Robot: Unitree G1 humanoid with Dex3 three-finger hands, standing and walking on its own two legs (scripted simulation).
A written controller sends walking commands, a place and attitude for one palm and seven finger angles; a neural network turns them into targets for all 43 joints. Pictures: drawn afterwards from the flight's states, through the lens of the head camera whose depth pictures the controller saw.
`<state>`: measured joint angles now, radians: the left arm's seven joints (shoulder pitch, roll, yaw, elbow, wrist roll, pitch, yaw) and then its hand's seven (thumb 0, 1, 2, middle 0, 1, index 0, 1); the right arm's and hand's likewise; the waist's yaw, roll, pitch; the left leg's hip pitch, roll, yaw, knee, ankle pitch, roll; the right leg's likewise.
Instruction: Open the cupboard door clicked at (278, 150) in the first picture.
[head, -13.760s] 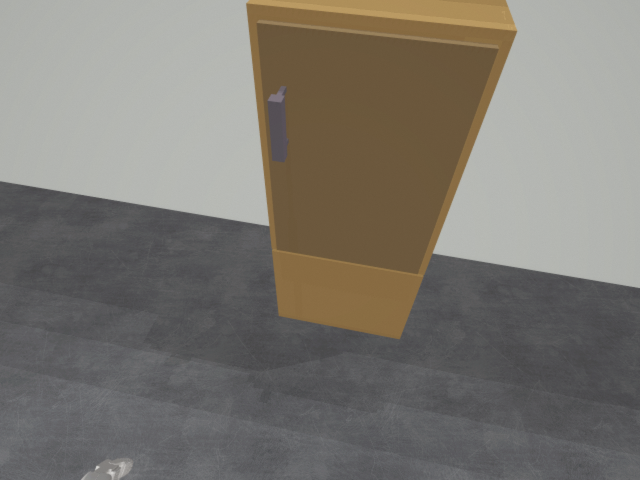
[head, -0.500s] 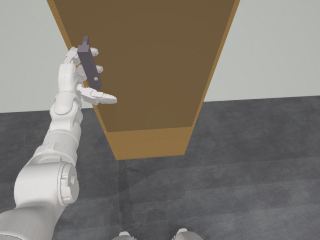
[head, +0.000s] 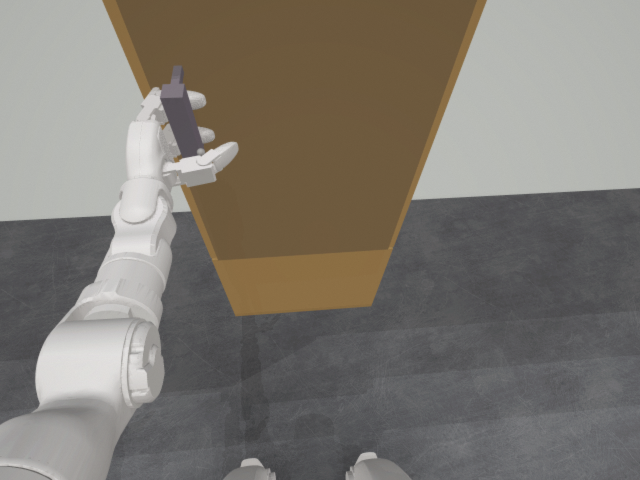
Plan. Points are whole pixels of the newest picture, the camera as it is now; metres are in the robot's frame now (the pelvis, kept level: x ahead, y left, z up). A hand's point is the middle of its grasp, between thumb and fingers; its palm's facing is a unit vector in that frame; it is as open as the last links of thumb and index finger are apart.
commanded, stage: close the thumb around the handle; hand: left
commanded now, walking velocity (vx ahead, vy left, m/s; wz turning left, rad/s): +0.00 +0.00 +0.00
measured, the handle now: (188, 122) +0.56 +0.14 +0.10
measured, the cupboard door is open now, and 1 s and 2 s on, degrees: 0 23 35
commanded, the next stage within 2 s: pull the door open along its arc in 0.28 s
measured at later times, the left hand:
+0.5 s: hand (202, 152) +0.50 +0.12 +0.10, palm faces +0.02 -1.00 -0.02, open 6.1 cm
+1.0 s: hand (238, 232) +0.37 +0.07 +0.11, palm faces +0.18 -0.98 +0.12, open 6.5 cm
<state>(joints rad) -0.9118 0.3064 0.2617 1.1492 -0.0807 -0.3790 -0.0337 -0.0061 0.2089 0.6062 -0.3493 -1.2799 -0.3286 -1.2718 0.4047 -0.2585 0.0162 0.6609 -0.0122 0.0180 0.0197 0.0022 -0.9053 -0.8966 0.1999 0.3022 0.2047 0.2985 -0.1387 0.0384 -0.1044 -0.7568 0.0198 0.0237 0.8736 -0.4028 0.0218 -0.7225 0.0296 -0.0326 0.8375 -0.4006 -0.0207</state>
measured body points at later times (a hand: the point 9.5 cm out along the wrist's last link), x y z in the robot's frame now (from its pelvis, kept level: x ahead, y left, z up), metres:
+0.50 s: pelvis +0.01 -0.01 +0.00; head +0.09 -0.01 +0.44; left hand +0.49 +0.17 +0.11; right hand +0.02 -0.27 -0.12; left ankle +0.01 +0.10 -0.69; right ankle +0.00 -0.11 -0.69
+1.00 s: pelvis +0.01 -0.01 +0.02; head +0.04 -0.03 +0.47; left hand +0.36 +0.12 +0.10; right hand +0.15 -0.25 -0.09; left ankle +0.01 +0.10 -0.69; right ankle +0.00 -0.11 -0.69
